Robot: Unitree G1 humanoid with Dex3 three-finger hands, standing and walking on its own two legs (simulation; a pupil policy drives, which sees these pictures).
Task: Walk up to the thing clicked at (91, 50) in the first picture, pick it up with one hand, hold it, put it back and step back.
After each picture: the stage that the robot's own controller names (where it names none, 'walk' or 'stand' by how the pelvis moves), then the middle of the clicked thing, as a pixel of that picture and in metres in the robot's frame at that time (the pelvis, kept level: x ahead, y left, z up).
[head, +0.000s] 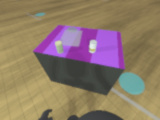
stand; (92, 46) +0.71 +0.01 -0.03
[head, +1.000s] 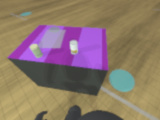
walk; (74, 47) +0.61 +0.21 +0.00
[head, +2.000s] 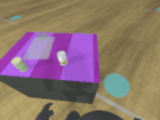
stand; (62, 58) +0.49 +0.27 -0.01
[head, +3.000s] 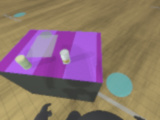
stand; (65, 57) +0.50 +0.24 -0.02
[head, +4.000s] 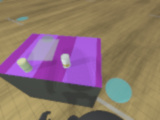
stand; (66, 61) +0.48 +0.24 -0.03
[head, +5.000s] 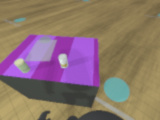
stand; (63, 61) +0.48 +0.26 -0.03
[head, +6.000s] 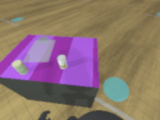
stand; (62, 62) +0.47 +0.26 -0.03
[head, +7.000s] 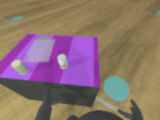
rise first; (63, 61) +0.47 +0.26 -0.02
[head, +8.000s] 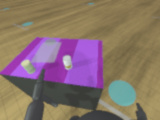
go down; (67, 62) +0.48 +0.25 -0.02
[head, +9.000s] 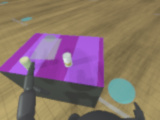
go down; (67, 60) +0.48 +0.24 -0.01
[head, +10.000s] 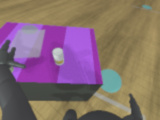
go down; (58, 57) +0.45 +0.23 +0.02
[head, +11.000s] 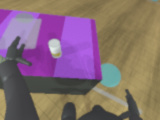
close in; (55, 49) +0.47 +0.24 +0.05
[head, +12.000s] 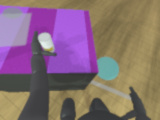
close; (47, 43) +0.50 +0.25 +0.07
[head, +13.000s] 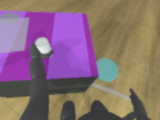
lift; (44, 48) +0.47 +0.26 +0.07
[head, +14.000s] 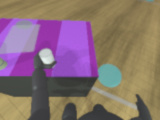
lift; (48, 59) +0.40 +0.27 +0.07
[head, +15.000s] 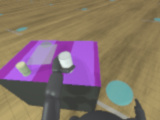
hold; (66, 62) +0.33 +0.16 +0.18
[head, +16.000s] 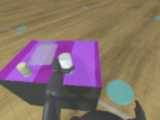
hold; (66, 64) +0.33 +0.17 +0.16
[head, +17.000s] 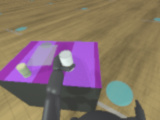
hold; (67, 61) +0.34 +0.16 +0.18
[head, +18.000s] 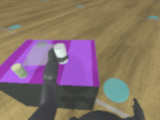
crouch; (61, 53) +0.40 +0.21 +0.17
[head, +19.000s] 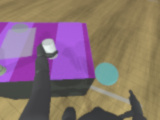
lower; (50, 49) +0.48 +0.24 +0.08
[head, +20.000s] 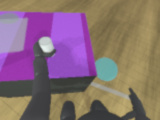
lower; (47, 47) +0.48 +0.24 +0.06
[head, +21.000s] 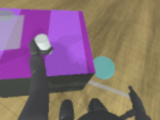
lower; (44, 45) +0.50 +0.25 +0.07
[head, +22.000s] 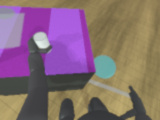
lower; (43, 43) +0.50 +0.26 +0.07
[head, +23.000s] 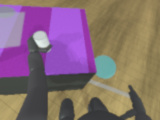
rest; (43, 42) +0.50 +0.26 +0.07
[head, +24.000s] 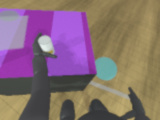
withdraw; (47, 46) +0.49 +0.24 +0.06
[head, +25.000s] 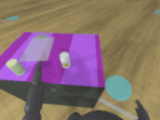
sink last; (65, 60) +0.45 +0.23 +0.03
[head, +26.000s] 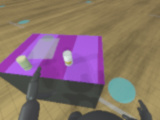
stand; (68, 58) +0.49 +0.24 +0.03
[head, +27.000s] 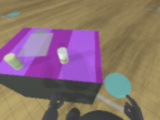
stand; (63, 55) +0.47 +0.24 +0.04
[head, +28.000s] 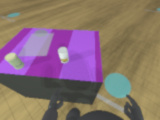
stand; (63, 55) +0.48 +0.24 +0.04
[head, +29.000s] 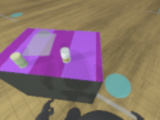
stand; (65, 55) +0.49 +0.24 +0.03
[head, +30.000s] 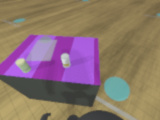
walk; (65, 60) +0.49 +0.24 -0.03
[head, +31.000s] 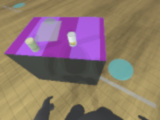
walk; (72, 39) +0.65 +0.21 -0.01
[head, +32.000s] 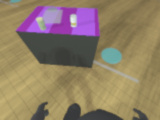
walk; (73, 20) +0.97 +0.26 -0.01
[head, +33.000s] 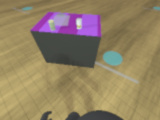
stand; (79, 23) +1.11 +0.23 -0.02
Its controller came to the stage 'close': yes
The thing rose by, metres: 0.21
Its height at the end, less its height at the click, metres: +0.00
